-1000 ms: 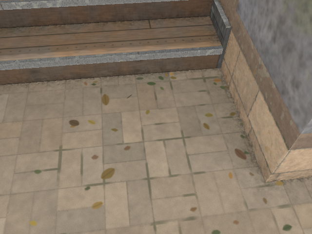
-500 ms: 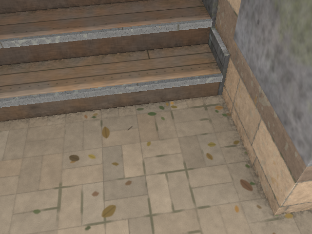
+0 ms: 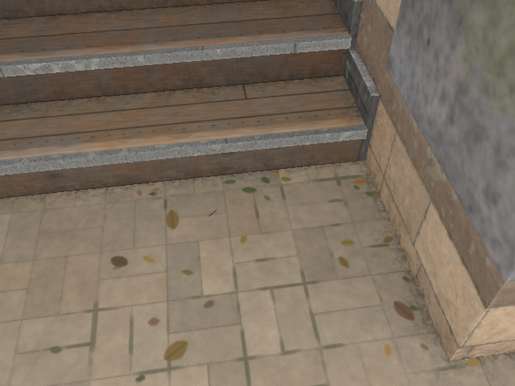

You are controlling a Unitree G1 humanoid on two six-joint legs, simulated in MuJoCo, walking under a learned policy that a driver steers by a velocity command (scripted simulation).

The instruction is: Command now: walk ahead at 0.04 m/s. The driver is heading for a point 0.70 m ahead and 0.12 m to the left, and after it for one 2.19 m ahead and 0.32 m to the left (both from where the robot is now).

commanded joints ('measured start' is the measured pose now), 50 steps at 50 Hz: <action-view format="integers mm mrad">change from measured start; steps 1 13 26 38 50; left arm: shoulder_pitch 45 3 230 280 108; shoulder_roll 86 71 103 199 181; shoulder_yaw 13 28 13 42 59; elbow -7 -51 -14 -48 -257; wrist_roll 1 -33 26 -5 -1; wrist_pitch -5 -97 -121 -85 -134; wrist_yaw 5 -39 -17 8 -12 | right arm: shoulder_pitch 70 85 18 -305 -77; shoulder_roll -84 -180 -77 -66 -165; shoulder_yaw -12 -61 -68 -51 -92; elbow -3 -71 -171 -384 -369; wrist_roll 0 42 49 43 27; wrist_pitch -4 -56 -47 -50 -85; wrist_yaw -3 10 34 98 52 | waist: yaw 2 21 27 43 58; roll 4 92 -59 -87 -6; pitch -20 67 49 95 -85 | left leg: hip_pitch -54 -89 -632 -495 -46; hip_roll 47 226 123 46 182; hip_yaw -55 -237 -158 74 -409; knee -125 -260 671 204 -274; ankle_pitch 21 -175 181 219 286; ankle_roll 19 151 32 88 285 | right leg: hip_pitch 40 -106 184 308 -368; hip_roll -6 -7 -226 -264 -124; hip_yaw -1 -95 5 -263 91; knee -65 109 -362 -252 691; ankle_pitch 43 -114 171 719 -71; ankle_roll -28 -88 -133 -121 -25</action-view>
